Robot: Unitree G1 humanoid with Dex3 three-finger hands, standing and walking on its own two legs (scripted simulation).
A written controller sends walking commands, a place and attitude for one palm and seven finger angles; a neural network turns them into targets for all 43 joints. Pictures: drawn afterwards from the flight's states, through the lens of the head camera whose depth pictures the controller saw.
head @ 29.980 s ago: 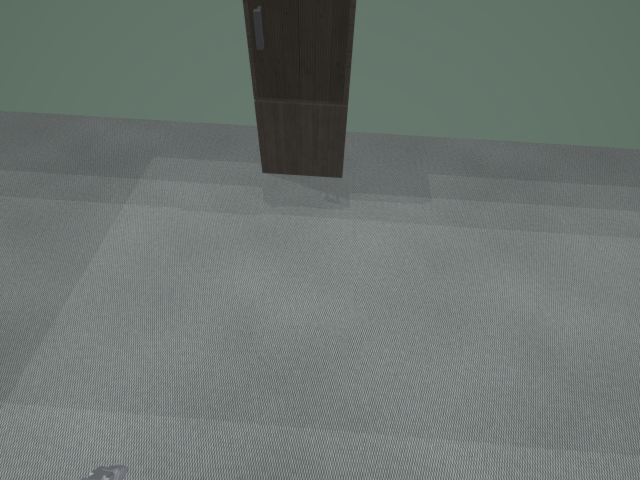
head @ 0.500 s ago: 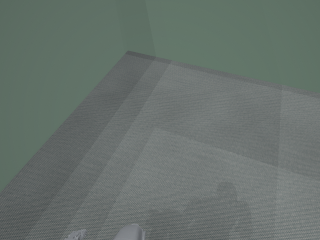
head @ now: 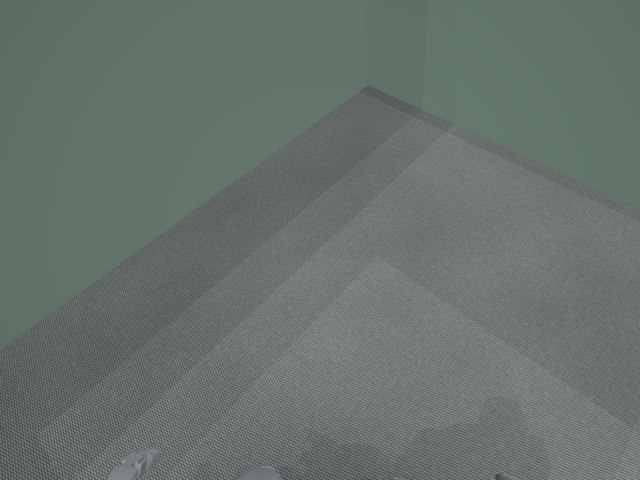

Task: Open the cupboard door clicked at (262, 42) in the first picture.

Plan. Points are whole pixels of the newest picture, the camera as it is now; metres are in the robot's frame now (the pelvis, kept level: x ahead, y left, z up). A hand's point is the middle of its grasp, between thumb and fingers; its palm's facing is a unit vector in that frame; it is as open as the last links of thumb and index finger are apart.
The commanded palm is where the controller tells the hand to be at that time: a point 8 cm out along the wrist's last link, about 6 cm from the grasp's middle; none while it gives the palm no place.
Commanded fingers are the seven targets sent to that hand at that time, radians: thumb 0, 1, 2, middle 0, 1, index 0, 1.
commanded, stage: turn to face it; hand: left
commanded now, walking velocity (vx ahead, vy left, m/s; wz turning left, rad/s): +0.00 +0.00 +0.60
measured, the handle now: out of the picture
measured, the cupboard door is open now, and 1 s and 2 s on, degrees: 52 52 52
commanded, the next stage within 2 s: none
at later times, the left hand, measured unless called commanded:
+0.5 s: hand out of the picture +0.01 +0.20 -0.16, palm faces +0.35 -0.90 -0.25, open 7.3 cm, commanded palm none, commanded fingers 0.00 0.90 0.90 -0.20 -0.30 -0.20 -0.30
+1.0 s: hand out of the picture -0.02 +0.13 -0.15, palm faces +0.60 -0.76 -0.23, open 7.3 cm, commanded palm none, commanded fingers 0.00 0.90 0.90 -0.20 -0.30 -0.20 -0.30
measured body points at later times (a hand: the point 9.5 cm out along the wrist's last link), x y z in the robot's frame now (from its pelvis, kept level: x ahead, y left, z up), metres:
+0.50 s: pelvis +0.02 -0.02 +0.01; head +0.07 +0.01 +0.46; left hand +0.00 +0.25 -0.14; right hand +0.20 -0.23 -0.12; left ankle -0.02 +0.09 -0.72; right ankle +0.03 -0.16 -0.66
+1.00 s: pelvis +0.05 -0.06 +0.01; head +0.09 -0.02 +0.46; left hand -0.05 +0.17 -0.14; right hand +0.30 -0.20 -0.12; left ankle -0.01 +0.03 -0.71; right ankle +0.09 -0.16 -0.72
